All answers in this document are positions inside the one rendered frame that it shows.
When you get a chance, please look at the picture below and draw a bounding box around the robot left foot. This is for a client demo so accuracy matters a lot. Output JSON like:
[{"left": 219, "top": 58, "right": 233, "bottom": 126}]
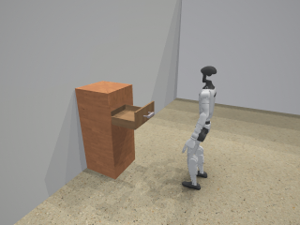
[{"left": 182, "top": 181, "right": 201, "bottom": 190}]

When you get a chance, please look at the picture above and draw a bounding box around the robot left forearm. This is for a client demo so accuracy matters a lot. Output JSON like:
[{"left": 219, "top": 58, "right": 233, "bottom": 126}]
[{"left": 190, "top": 113, "right": 207, "bottom": 141}]

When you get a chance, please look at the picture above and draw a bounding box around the handle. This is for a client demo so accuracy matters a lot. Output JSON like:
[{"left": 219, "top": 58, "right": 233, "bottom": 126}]
[{"left": 143, "top": 112, "right": 155, "bottom": 118}]

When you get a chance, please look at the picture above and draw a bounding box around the drawer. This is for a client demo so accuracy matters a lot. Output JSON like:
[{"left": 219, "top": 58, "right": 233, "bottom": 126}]
[{"left": 111, "top": 100, "right": 155, "bottom": 130}]

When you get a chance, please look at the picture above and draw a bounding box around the robot torso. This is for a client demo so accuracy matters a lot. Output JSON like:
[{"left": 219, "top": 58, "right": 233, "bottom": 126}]
[{"left": 198, "top": 86, "right": 217, "bottom": 134}]

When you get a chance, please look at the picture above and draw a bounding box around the cabinet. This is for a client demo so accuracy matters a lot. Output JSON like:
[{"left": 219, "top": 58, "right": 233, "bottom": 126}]
[{"left": 75, "top": 81, "right": 135, "bottom": 179}]

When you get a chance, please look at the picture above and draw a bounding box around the robot left upper arm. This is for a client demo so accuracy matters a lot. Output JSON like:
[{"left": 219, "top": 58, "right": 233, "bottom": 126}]
[{"left": 199, "top": 90, "right": 211, "bottom": 120}]

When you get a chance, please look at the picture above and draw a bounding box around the left robot hand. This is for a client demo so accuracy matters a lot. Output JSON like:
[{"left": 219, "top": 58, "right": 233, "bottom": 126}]
[{"left": 182, "top": 138, "right": 196, "bottom": 156}]

